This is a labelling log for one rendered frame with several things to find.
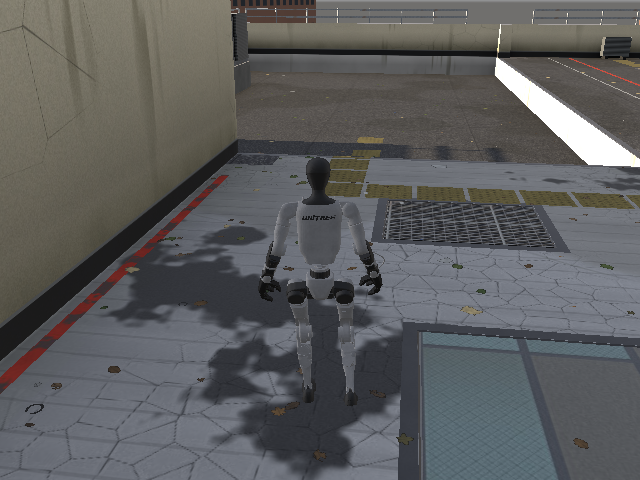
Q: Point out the left robot upper arm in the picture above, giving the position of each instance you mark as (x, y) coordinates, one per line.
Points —
(287, 211)

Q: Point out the left robot hand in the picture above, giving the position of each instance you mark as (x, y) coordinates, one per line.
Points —
(268, 286)

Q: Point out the right robot upper arm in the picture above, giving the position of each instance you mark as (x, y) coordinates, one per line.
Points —
(350, 210)

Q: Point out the humanoid robot head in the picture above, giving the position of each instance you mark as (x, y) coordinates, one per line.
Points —
(318, 173)

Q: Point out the left robot shin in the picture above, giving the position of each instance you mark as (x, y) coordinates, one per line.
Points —
(304, 351)

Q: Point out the robot left forearm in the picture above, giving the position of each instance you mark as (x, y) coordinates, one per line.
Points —
(270, 266)

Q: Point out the right robot hand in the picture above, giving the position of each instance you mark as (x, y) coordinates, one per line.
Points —
(369, 281)

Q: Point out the robot right forearm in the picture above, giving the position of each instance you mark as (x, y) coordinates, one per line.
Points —
(369, 262)

